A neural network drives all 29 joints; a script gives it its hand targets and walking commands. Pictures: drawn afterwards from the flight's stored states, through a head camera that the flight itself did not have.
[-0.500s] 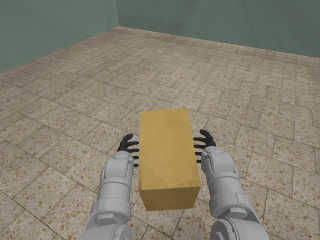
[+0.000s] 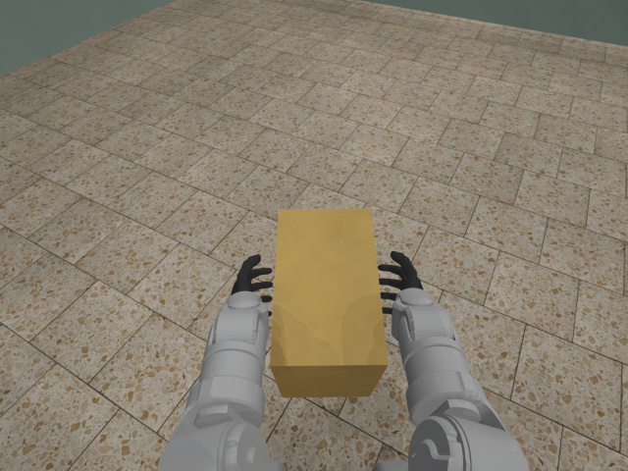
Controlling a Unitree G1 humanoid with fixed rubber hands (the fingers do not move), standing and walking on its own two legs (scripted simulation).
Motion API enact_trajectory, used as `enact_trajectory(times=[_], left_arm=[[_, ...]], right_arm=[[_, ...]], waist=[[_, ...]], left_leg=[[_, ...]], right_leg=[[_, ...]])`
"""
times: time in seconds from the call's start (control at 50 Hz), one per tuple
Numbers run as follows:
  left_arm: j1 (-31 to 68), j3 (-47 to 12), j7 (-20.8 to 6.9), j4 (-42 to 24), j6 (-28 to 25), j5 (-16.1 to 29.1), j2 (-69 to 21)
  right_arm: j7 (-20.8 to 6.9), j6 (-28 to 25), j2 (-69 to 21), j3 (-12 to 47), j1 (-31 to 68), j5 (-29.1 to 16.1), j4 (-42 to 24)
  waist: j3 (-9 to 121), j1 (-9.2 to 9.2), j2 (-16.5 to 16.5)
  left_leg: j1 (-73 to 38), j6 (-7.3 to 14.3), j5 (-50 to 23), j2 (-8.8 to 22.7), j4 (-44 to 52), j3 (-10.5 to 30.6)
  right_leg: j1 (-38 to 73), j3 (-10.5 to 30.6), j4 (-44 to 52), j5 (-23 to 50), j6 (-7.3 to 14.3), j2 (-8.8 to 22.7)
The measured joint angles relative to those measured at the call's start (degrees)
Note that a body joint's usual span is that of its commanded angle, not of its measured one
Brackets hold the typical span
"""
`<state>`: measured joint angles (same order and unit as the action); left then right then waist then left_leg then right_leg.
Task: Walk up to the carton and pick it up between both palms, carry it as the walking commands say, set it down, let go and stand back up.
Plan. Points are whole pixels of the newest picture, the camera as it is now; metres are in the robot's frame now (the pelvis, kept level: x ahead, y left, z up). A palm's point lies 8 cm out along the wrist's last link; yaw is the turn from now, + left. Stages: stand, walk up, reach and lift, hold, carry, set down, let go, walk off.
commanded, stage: set down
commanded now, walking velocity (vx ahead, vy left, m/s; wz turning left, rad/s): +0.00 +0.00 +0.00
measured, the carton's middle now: (325, 305) +0.37 +0.01 -0.07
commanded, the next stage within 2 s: none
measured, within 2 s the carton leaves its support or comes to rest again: neither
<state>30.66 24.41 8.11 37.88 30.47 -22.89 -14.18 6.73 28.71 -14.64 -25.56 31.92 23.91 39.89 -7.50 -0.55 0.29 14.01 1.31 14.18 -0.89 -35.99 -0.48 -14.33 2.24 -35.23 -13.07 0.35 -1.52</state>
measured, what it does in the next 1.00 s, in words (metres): lowers itself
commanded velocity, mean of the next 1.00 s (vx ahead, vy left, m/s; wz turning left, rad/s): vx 0.00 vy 0.00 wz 0.00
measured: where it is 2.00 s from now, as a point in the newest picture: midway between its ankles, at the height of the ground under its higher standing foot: outside the picture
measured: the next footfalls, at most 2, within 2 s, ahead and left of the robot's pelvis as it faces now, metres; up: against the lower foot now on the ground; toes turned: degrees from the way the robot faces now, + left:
none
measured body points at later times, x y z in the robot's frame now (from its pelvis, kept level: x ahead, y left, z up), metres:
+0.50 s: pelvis -0.02 +0.00 -0.05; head +0.12 +0.00 +0.38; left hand +0.35 +0.13 -0.10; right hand +0.36 -0.10 -0.10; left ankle +0.07 +0.11 -0.72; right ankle +0.07 -0.12 -0.72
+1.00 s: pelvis -0.02 +0.00 -0.11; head +0.17 +0.02 +0.29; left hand +0.38 +0.13 -0.19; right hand +0.39 -0.09 -0.18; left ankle +0.07 +0.11 -0.72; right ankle +0.07 -0.12 -0.72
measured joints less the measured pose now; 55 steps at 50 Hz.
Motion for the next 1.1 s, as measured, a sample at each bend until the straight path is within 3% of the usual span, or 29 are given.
enact_trajectory(times=[0.28, 0.44, 0.7, 1.1], left_arm=[[1.36, 2.8, -0.32, 0.16, -13.8, -0.37, -0.43], [2.45, 2.7, 0.72, -1.03, -18.5, 1.95, -0.66], [5.04, -0.45, 4.08, -1.54, -20.66, 5.69, 0.19], [9.57, -2.83, 5.69, 0.43, -21.23, 9.02, 3.13]], right_arm=[[2.76, -13.12, -0.71, -0.45, 2.1, -1.17, 0.82], [4.39, -17.59, -1.19, -0.45, 3.69, -2.9, -0.43], [5.61, -19.69, -1.4, 0.4, 4.56, -6.09, -3.97], [6.52, -20.4, 0.06, 0.18, 9.26, -9.05, -2.51]], waist=[[-0.34, 0.25, 0.34], [1.08, 0.15, 0.56], [4.44, 1.38, 0.43], [7.54, 1.99, 0.05]], left_leg=[[18.09, -0.45, 0.67, 0.22, -7.96, 1.47], [30.92, -0.66, 2.42, -0.24, -15.52, 2.07], [46.41, -0.13, 6.56, -1.88, -27.23, 2.18], [62.56, -0.17, 10.99, -3.34, -40.63, 2.69]], right_leg=[[-17.39, -1.56, -7.24, -0.69, 0.31, -0.41], [-30.04, -1.8, -14.5, -2.4, 0.08, -0.54], [-45.52, -0.22, -26.88, -7.22, -1.12, -1.17], [-61.09, 0.49, -40.48, -12.55, -1.93, -2.35]])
